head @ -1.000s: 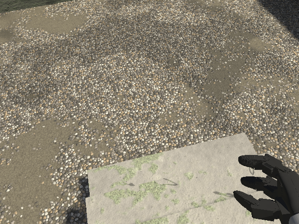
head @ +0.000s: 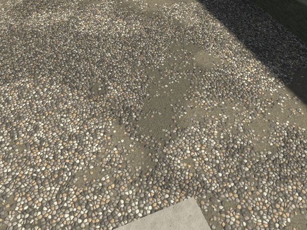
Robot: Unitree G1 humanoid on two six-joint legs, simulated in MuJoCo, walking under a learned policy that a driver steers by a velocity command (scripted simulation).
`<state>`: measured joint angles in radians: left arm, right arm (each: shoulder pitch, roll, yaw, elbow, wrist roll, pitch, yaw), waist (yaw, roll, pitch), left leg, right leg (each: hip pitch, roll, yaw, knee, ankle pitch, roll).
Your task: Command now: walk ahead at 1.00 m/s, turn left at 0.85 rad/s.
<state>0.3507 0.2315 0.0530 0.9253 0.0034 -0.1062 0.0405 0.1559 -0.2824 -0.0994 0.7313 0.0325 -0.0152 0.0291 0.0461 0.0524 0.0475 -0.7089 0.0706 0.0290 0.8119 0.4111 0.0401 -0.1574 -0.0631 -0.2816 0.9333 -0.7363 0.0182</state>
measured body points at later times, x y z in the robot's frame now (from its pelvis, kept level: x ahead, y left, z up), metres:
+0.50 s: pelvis +0.37 -0.02 -0.21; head +0.35 -0.01 +0.24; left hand +0.51 +0.29 -0.23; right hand +0.54 -0.24 -0.32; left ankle +0.15 +0.03 -0.83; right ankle +0.58 -0.09 -0.93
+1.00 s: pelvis +0.69 +0.12 -0.33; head +0.68 +0.12 +0.12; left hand +0.44 +0.17 -0.47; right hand +1.00 +0.16 -0.41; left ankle +0.71 +0.40 -0.99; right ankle +0.57 -0.11 -1.00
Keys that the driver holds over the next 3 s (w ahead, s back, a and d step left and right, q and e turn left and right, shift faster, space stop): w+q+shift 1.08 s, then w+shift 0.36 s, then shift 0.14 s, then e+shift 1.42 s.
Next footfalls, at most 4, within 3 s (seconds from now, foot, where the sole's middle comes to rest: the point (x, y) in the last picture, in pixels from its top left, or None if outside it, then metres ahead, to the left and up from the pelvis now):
0.10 left None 0.19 0.04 -0.87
0.54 right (180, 227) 0.60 -0.09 -1.04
1.14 left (101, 202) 0.79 0.38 -1.21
1.46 right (74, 146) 1.18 0.63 -1.21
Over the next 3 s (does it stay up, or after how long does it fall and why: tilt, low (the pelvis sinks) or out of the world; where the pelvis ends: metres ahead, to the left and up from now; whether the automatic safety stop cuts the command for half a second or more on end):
stays up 1.13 0.81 -0.43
